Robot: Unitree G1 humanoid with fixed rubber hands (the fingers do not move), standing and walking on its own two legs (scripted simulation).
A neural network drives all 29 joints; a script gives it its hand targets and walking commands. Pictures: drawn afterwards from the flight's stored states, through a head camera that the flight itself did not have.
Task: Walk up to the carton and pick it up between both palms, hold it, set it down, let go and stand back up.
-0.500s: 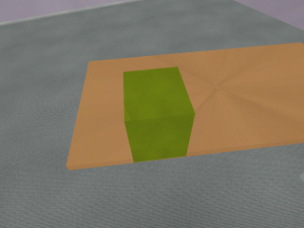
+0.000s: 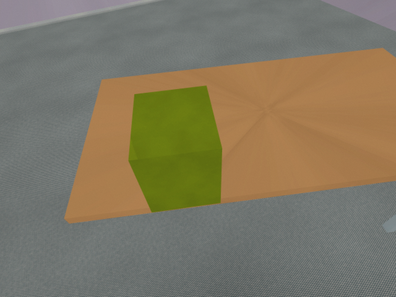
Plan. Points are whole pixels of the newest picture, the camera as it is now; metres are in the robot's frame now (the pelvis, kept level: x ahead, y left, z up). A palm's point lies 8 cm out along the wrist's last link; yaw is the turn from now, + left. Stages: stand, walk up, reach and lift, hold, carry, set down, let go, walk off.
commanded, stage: walk up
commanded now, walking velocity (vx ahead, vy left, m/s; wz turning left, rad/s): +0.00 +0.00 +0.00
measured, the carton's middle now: (178, 150) +0.50 +0.07 -0.03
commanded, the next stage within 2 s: stand in 0.06 s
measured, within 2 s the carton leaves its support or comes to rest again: neither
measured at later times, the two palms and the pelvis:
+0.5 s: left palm out of the picture -0.02 +0.21 -0.15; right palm out of the picture -0.04 -0.18 -0.15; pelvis +0.01 +0.01 +0.00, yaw -1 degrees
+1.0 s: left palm out of the picture -0.04 +0.22 -0.15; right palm out of the picture -0.05 -0.17 -0.15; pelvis +0.00 +0.02 +0.00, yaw +0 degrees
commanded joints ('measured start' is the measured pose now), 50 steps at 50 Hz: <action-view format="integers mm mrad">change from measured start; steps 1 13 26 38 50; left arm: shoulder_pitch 78 93 84 83 91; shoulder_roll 123 94 94 91 84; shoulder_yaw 28 28 29 27 23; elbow -15 3 8 14 20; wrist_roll -2 1 0 1 2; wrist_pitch -13 -6 0 3 3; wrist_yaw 4 1 3 4 4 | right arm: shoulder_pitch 104 101 104 110 114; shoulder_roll -42 -50 -38 -29 -26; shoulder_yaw -2 -4 -7 -11 -13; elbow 10 22 28 29 26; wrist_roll -5 -4 -7 -7 -7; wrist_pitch -9 -12 -13 -12 -11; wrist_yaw -6 -12 -12 -10 -9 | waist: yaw -2 4 9 8 7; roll -36 -23 -29 -24 -31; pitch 34 63 68 74 77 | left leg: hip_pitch -16 -15 -14 -16 -23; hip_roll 21 34 28 21 16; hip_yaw -3 -7 -12 -15 -18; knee -27 -29 -40 -48 -49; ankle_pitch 104 114 115 94 74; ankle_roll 29 39 50 57 60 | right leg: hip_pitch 17 3 -2 -20 -35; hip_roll -129 -110 -109 -111 -112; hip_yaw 122 97 90 89 90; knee -97 -69 -60 -62 -66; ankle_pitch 182 179 143 101 72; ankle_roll -12 -6 3 10 15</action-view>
